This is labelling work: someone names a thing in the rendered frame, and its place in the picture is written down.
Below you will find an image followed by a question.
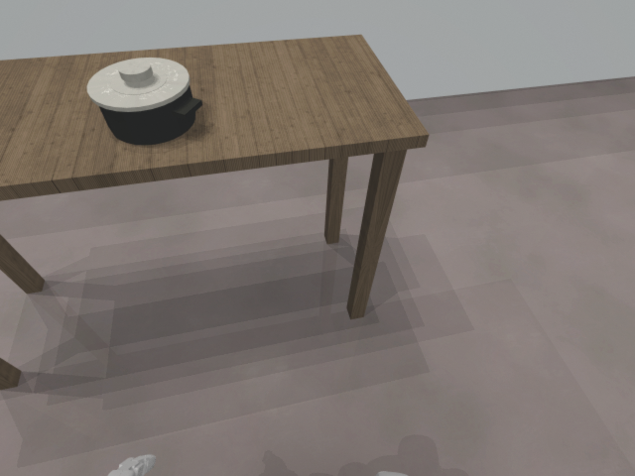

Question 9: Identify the knob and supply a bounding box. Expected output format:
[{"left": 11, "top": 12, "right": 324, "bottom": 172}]
[{"left": 118, "top": 59, "right": 153, "bottom": 82}]

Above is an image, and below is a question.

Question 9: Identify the robot left hand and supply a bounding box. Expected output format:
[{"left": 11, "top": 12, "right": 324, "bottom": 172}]
[{"left": 107, "top": 454, "right": 156, "bottom": 476}]

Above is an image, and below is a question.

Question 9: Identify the pot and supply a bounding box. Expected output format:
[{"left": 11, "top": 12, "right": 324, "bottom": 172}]
[{"left": 99, "top": 86, "right": 202, "bottom": 145}]

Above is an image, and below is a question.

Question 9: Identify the lid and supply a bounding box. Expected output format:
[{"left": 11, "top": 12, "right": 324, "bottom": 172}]
[{"left": 87, "top": 58, "right": 190, "bottom": 112}]

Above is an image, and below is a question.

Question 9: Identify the table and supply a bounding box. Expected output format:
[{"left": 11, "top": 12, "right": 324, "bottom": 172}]
[{"left": 0, "top": 35, "right": 430, "bottom": 390}]

